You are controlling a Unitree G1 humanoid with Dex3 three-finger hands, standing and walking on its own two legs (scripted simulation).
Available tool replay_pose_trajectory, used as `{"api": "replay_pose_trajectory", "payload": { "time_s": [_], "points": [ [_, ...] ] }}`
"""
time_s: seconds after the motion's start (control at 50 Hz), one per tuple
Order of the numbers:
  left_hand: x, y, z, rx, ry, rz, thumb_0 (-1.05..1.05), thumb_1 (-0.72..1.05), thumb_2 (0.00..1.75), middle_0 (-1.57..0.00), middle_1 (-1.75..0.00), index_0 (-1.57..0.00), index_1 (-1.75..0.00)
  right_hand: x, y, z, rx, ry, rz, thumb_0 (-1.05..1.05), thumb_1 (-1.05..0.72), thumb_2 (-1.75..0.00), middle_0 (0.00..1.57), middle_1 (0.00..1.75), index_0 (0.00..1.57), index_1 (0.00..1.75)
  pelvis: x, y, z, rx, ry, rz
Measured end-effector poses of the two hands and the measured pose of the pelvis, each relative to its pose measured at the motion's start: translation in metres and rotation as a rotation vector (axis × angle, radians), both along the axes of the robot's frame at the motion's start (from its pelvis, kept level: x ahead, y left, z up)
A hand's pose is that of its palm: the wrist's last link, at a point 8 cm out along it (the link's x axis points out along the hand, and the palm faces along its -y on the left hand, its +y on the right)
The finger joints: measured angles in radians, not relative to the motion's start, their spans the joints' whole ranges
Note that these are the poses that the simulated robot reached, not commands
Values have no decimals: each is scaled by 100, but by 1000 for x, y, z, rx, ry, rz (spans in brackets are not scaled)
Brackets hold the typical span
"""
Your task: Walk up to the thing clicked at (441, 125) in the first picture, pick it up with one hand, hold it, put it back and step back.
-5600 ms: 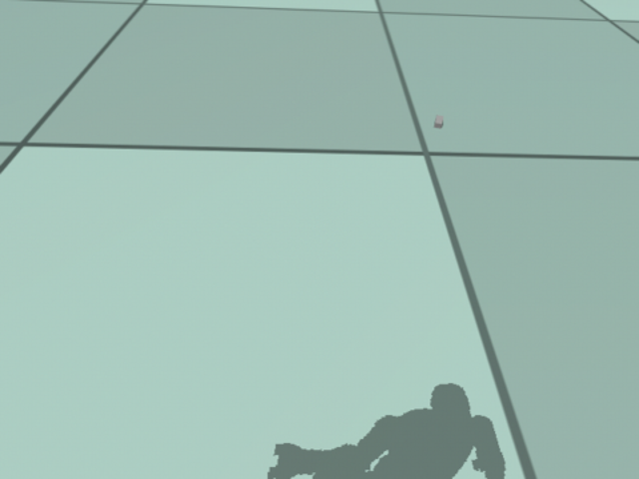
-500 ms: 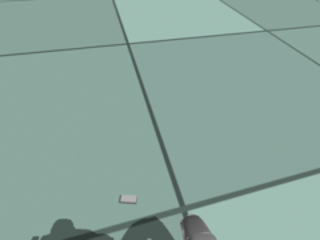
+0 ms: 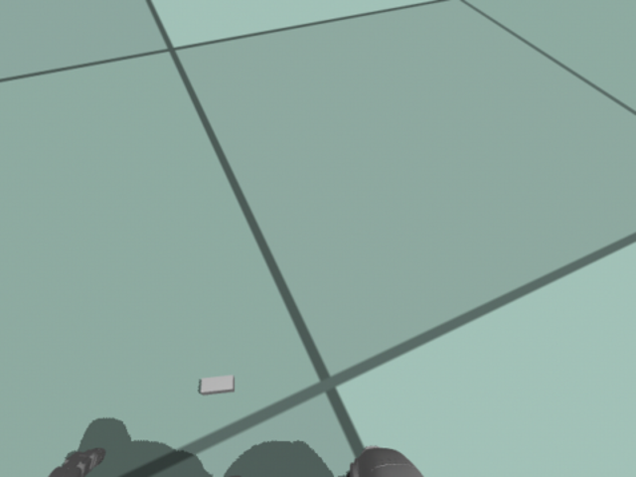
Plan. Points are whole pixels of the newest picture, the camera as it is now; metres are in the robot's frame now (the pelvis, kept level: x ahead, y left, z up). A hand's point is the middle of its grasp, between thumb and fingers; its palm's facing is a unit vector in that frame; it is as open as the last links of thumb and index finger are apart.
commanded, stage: walk up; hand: left
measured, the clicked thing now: (218, 385) +0.43 +0.27 -0.73
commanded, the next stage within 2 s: stand in 1.92 s
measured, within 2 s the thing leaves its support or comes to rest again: neither
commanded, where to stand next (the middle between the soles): +0.09 -0.03 m, yaw +5 degrees
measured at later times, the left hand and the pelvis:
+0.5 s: hand out of the picture +0.12 +0.24 -0.14, palm faces +0.04 -0.94 -0.35, open 7.4 cm; pelvis +0.03 -0.02 +0.01, yaw +2 degrees
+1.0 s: hand out of the picture +0.08 +0.26 -0.13, palm faces +0.07 -0.93 -0.36, open 7.4 cm; pelvis +0.02 -0.02 +0.03, yaw +4 degrees
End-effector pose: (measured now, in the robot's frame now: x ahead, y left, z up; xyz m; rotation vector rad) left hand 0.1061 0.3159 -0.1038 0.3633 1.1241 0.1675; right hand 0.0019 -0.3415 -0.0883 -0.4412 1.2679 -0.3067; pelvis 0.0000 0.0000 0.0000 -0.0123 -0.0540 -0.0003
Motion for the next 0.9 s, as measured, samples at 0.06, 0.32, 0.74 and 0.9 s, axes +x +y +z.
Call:
{"api": "replay_pose_trajectory", "payload": {
  "time_s": [0.06,0.32,0.74,0.9],
  "points": [
    [16,-14,12,23,-53,-16,1,91,90,-21,-30,-20,-30,17,-1,-17,48,-16,-10,1,-90,-90,20,30,21,30,4,-11,-1,11,-10,-3],
    [23,-17,20,47,-64,60,1,90,90,-21,-30,-21,-30,74,18,-30,139,-32,65,0,-90,-90,20,30,21,30,32,-18,3,14,5,24],
    [-24,-27,7,-11,58,133,1,91,90,-21,-30,-21,-30,151,29,-2,145,-152,150,0,-91,-90,20,30,20,30,17,-18,17,9,0,57],
    [-35,-18,16,-3,69,157,1,91,90,-21,-30,-21,-30,139,38,-4,177,-101,151,0,-91,-90,20,30,21,30,16,-17,24,3,10,66]
  ]
}}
